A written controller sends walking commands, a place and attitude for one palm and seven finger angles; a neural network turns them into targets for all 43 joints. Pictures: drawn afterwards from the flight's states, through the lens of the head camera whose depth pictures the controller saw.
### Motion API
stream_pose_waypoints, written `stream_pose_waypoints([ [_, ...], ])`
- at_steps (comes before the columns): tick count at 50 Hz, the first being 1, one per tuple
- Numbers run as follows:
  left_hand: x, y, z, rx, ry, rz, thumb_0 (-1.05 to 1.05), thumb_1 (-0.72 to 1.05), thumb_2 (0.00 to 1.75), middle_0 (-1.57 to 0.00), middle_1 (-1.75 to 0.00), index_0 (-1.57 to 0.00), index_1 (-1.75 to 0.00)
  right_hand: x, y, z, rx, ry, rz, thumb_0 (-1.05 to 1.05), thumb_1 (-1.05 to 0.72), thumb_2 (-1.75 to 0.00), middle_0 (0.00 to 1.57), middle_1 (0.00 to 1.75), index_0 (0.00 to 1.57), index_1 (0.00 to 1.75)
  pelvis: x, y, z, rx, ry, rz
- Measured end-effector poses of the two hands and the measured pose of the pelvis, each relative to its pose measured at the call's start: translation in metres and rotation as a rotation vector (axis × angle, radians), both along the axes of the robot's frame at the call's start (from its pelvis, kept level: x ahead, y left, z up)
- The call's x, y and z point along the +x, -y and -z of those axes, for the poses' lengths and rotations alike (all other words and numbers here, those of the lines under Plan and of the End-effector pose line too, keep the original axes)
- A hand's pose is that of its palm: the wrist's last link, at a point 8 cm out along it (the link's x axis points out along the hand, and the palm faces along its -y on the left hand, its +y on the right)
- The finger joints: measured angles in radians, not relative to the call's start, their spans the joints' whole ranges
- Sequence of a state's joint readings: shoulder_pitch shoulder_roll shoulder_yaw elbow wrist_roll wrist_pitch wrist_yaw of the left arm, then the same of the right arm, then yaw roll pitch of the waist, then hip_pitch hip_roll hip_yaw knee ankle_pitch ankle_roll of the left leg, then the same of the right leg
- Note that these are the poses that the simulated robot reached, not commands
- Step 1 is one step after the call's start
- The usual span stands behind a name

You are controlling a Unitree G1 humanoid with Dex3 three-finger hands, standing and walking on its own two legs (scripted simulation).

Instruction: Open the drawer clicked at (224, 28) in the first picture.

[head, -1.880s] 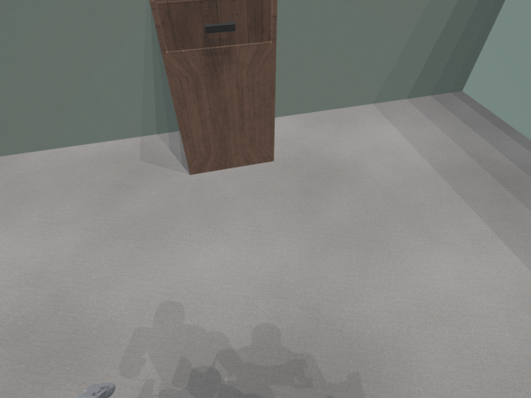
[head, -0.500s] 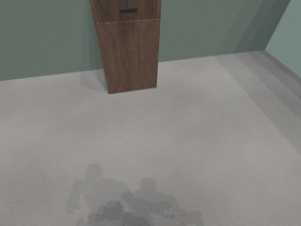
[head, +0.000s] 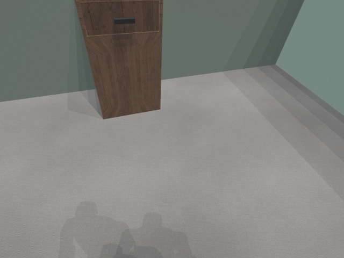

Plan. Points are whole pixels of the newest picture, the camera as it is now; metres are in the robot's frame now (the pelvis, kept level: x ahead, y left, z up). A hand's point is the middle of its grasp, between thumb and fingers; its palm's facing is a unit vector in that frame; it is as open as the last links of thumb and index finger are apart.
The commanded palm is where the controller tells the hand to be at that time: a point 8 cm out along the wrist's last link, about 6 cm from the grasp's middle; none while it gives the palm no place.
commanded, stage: walk to a spot facing it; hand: left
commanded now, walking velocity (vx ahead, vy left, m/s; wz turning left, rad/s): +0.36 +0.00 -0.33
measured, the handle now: (124, 19) +1.36 +0.38 +0.03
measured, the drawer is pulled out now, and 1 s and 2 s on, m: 0.00 0.00 0.00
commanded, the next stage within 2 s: turn to face it in 1.30 s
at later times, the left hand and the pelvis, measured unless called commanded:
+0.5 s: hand (133, 235) +0.23 +0.12 -0.17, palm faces -0.10 -0.98 -0.15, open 7.3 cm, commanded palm none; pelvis +0.18 -0.05 +0.01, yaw -6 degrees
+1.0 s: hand (135, 165) +0.46 +0.16 -0.17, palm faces -0.14 -0.98 -0.13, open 7.4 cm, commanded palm none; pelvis +0.40 -0.01 +0.02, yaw -11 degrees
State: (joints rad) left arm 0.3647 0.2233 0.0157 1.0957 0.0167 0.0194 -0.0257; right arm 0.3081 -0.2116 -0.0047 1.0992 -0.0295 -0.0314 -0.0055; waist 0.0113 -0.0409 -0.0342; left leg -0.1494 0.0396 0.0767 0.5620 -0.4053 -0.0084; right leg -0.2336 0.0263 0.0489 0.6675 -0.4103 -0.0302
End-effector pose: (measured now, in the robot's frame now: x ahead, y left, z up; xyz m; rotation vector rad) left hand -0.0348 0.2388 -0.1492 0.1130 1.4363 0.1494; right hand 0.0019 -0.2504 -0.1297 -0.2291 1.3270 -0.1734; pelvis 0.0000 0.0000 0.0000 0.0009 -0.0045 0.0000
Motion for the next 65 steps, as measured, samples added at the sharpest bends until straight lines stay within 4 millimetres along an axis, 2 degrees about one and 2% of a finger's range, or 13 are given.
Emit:
stream_pose_waypoints([
  [4,0.039,0.008,-0.002,-0.016,-0.028,0.067,0.01,0.90,0.90,-0.21,-0.30,-0.20,-0.30,-0.032,-0.012,-0.001,0.019,-0.070,0.107,0.00,-0.90,-0.90,0.20,0.30,0.20,0.30,0.023,0.003,-0.003,0.002,0.000,0.034],
  [9,0.135,0.024,-0.009,-0.015,0.095,0.131,0.01,0.91,0.90,-0.20,-0.30,-0.20,-0.30,-0.068,-0.020,-0.005,0.063,-0.266,0.190,0.00,-0.90,-0.90,0.20,0.30,0.20,0.30,0.057,0.016,-0.003,-0.012,-0.002,0.060],
  [13,0.212,0.042,-0.003,0.013,0.222,0.179,0.01,0.91,0.90,-0.20,-0.30,-0.20,-0.30,-0.067,-0.010,0.007,0.092,-0.364,0.242,0.00,-0.90,-0.90,0.21,0.30,0.20,0.30,0.091,0.037,0.013,-0.011,0.010,0.087],
  [17,0.247,0.055,-0.002,0.026,0.273,0.157,0.00,0.91,0.90,-0.20,-0.30,-0.20,-0.30,-0.015,0.012,0.014,0.083,-0.314,0.248,0.01,-0.90,-0.90,0.20,0.30,0.20,0.30,0.118,0.051,0.014,-0.017,0.031,0.090],
  [23,0.257,0.068,-0.008,-0.003,0.175,0.164,0.00,0.91,0.90,-0.20,-0.30,-0.20,-0.30,0.130,0.036,0.000,0.039,-0.002,0.198,0.01,-0.91,-0.90,0.20,0.30,0.20,0.30,0.163,0.052,-0.004,-0.029,0.020,0.106],
  [29,0.271,0.063,0.003,-0.058,0.107,0.116,0.01,0.91,0.90,-0.21,-0.30,-0.20,-0.30,0.252,0.025,-0.016,0.031,0.184,0.119,0.00,-0.91,-0.90,0.20,0.30,0.20,0.30,0.217,0.039,-0.006,-0.056,0.011,0.105],
  [34,0.295,0.044,0.023,-0.085,0.040,0.073,0.01,0.91,0.90,-0.21,-0.30,-0.20,-0.30,0.320,0.003,-0.015,0.007,0.240,0.078,0.00,-0.90,-0.90,0.20,0.30,0.20,0.30,0.269,0.019,0.006,-0.055,0.016,0.107],
  [39,0.350,0.026,0.007,-0.072,0.025,0.119,0.01,0.91,0.90,-0.20,-0.30,-0.20,-0.30,0.327,-0.006,-0.024,-0.027,0.201,0.169,-0.02,-0.94,-0.90,0.20,0.30,0.20,0.30,0.309,0.006,-0.008,-0.048,0.010,0.134],
  [48,0.473,0.024,-0.011,-0.043,0.097,0.169,0.01,0.91,0.90,-0.20,-0.30,-0.19,-0.30,0.293,-0.034,-0.024,0.024,-0.085,0.290,-0.01,-0.93,-0.90,0.20,0.30,0.20,0.30,0.383,0.008,-0.020,-0.030,-0.006,0.180],
  [54,0.560,0.053,-0.009,-0.043,0.109,0.261,0.01,0.92,0.90,-0.20,-0.30,-0.19,-0.30,0.287,-0.060,-0.016,0.112,-0.225,0.397,0.00,-0.91,-0.90,0.20,0.30,0.20,0.30,0.436,0.026,-0.013,-0.018,-0.004,0.218],
  [59,0.651,0.099,-0.005,-0.047,0.176,0.354,0.01,0.92,0.90,-0.20,-0.30,-0.19,-0.30,0.299,-0.067,-0.006,0.185,-0.330,0.473,0.00,-0.90,-0.90,0.20,0.30,0.20,0.30,0.486,0.052,0.000,-0.016,-0.006,0.247],
  [62,0.700,0.127,0.001,-0.042,0.257,0.374,0.01,0.91,0.90,-0.20,-0.30,-0.20,-0.30,0.319,-0.055,0.007,0.221,-0.379,0.496,0.00,-0.90,-0.90,0.20,0.30,0.20,0.30,0.520,0.076,0.013,-0.008,0.001,0.264],
  [65,0.725,0.143,-0.002,-0.035,0.295,0.350,0.00,0.91,0.90,-0.20,-0.30,-0.20,-0.30,0.363,-0.024,0.016,0.213,-0.332,0.494,0.01,-0.90,-0.90,0.20,0.30,0.20,0.30,0.544,0.093,0.013,-0.008,0.018,0.279],
])
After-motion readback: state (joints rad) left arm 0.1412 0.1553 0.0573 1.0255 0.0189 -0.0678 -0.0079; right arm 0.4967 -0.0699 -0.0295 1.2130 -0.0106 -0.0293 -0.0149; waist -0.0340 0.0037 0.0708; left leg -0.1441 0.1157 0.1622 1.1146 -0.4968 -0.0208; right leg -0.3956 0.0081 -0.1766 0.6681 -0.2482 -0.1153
